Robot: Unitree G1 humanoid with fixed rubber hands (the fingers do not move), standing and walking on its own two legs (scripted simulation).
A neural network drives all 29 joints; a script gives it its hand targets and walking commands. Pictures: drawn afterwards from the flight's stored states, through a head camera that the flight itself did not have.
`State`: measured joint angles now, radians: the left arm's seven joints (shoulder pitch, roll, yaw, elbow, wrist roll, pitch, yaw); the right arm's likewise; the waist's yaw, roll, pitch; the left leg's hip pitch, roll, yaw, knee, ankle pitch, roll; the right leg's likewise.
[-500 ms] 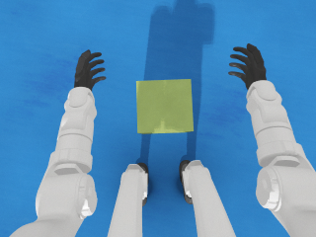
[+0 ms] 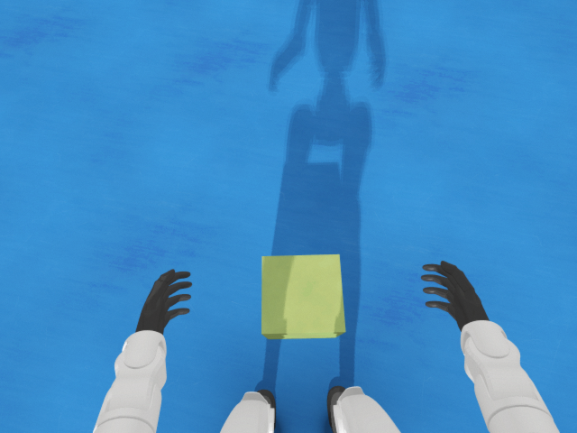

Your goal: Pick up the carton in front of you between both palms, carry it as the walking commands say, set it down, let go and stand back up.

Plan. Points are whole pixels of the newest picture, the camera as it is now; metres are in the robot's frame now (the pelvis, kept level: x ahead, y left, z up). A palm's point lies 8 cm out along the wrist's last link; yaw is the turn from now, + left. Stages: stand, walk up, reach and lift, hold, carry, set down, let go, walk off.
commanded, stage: let go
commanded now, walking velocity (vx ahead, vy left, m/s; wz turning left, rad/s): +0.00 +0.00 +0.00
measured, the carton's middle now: (301, 300) +0.38 -0.01 -0.61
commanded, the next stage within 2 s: stand in 0.70 s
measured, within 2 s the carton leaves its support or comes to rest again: neither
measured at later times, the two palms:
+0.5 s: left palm (105, 407) +0.17 +0.24 -0.03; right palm (504, 386) +0.18 -0.22 -0.03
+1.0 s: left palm out of the picture +0.13 +0.27 -0.07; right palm (519, 415) +0.14 -0.26 -0.07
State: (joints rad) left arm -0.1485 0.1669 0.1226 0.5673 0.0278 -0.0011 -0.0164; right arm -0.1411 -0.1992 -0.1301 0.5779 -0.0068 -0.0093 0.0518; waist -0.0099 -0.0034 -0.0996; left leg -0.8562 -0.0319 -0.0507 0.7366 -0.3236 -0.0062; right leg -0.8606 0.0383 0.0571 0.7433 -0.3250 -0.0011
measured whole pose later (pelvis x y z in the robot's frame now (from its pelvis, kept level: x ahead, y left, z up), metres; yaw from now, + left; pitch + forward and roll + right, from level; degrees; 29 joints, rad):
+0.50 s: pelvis +0.01 +0.01 +0.04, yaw +0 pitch -4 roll +0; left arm 0.22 0.21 0.04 0.43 0.01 0.12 -0.07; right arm 0.21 -0.21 -0.04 0.43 -0.01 0.12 0.08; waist 0.00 0.00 0.09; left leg -0.10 -0.03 -0.05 0.44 -0.27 0.01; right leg -0.10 0.02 0.06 0.43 -0.27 0.00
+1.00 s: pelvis +0.05 +0.00 +0.03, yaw +1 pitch +3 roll +0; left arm 0.32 0.27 0.03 0.72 0.03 -0.06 0.01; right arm 0.33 -0.26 -0.02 0.72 -0.03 -0.06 -0.02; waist 0.00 0.00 -0.08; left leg -0.24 -0.03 -0.06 0.55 -0.36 0.00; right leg -0.23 0.02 0.02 0.54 -0.36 0.00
